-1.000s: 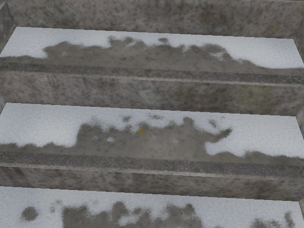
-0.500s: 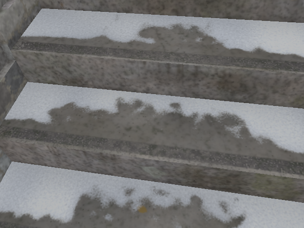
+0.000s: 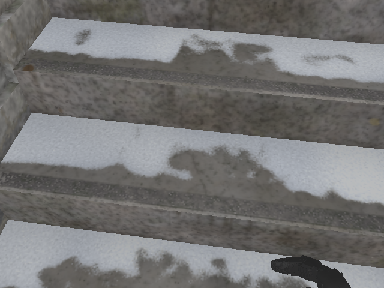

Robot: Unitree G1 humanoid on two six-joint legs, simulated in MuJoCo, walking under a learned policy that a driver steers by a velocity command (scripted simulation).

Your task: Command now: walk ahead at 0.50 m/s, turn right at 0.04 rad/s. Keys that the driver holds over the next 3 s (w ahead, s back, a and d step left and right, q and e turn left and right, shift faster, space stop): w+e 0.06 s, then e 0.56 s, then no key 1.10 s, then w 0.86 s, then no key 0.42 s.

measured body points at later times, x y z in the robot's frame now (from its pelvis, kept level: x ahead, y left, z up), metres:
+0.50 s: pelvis +0.22 -0.03 +0.15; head +0.23 -0.02 +0.60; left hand +0.46 +0.13 +0.06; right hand +0.24 -0.28 +0.02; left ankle +0.11 +0.11 -0.53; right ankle +0.32 -0.13 -0.47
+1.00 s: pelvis +0.30 +0.02 +0.24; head +0.31 +0.04 +0.69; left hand +0.59 +0.15 +0.16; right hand +0.37 -0.25 +0.16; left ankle +0.35 +0.10 -0.47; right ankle +0.31 -0.12 -0.47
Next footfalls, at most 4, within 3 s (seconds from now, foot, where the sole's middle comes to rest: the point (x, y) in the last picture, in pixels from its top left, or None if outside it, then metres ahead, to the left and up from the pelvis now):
0.40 right None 0.35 -0.13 -0.51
0.88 left None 0.39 0.09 -0.51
2.40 left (203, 167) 0.70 -0.02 -0.34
2.90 right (297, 72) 0.91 -0.30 -0.17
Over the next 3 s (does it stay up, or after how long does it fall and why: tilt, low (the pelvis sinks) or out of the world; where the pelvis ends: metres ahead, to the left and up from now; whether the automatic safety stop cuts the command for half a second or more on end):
stays up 0.81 -0.17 0.50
